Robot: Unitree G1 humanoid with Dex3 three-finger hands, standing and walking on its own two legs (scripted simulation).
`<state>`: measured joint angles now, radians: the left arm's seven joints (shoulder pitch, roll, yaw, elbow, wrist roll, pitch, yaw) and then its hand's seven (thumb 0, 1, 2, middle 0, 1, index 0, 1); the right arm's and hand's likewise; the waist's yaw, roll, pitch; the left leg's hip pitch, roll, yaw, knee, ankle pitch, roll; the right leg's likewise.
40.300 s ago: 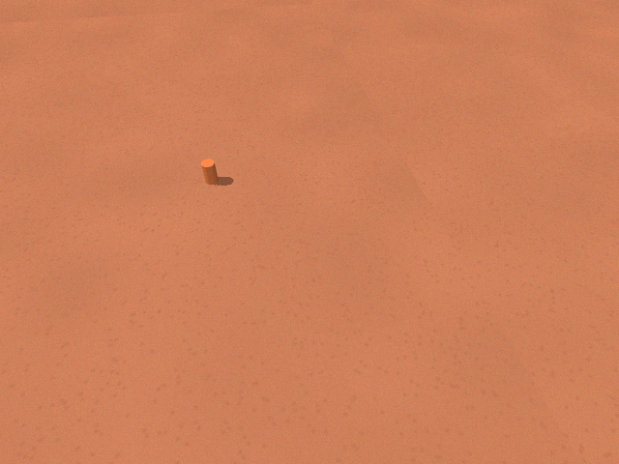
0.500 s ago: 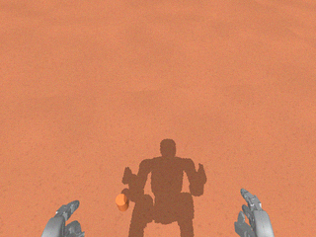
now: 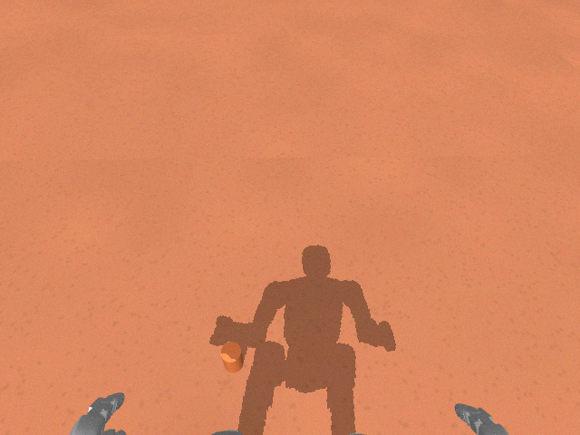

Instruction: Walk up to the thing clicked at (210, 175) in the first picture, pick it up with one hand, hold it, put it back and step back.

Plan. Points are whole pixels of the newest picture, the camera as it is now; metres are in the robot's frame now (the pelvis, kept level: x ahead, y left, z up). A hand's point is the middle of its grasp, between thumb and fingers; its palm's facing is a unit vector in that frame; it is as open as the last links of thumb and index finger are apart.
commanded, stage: stand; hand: left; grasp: from above
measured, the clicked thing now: (232, 357) +0.43 +0.17 -0.68
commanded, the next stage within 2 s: none
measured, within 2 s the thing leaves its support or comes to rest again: neither
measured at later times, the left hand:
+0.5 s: hand out of the picture +0.03 +0.24 -0.13, palm faces +0.05 -0.95 -0.32, open 7.4 cm
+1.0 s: hand out of the picture +0.05 +0.23 -0.12, palm faces +0.03 -0.94 -0.33, open 7.4 cm
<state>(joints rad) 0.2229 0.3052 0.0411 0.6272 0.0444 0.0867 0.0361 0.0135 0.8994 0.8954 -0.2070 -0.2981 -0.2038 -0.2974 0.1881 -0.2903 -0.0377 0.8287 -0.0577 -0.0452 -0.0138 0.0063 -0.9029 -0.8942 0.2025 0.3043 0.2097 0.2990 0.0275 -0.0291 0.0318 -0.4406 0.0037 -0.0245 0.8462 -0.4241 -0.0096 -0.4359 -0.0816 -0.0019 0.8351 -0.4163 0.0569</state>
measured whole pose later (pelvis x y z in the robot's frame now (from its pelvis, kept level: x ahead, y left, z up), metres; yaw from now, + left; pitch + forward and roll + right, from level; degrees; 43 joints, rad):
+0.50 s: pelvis +0.00 +0.00 +0.04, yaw +0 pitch -5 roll +0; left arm 0.20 0.28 0.04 1.09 0.03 0.02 0.03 0.01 0.90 0.90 -0.21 -0.30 -0.20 -0.30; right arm 0.18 -0.27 -0.04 1.06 -0.03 0.00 -0.02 0.00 -0.91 -0.89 0.20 0.30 0.21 0.30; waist 0.02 0.00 0.07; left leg -0.15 0.01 -0.03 0.48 -0.24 -0.01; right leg -0.14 -0.08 -0.02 0.45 -0.23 0.06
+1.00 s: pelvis +0.00 -0.02 +0.04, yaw +0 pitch -5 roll +0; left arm 0.14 0.30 0.04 1.13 0.02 0.00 0.02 0.01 0.90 0.90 -0.21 -0.30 -0.20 -0.30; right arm 0.16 -0.31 -0.03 1.11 -0.02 0.00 -0.01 0.00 -0.91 -0.89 0.20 0.30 0.21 0.30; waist 0.01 0.01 0.08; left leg -0.12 0.03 -0.04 0.40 -0.20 -0.04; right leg -0.11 -0.05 -0.04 0.38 -0.19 0.04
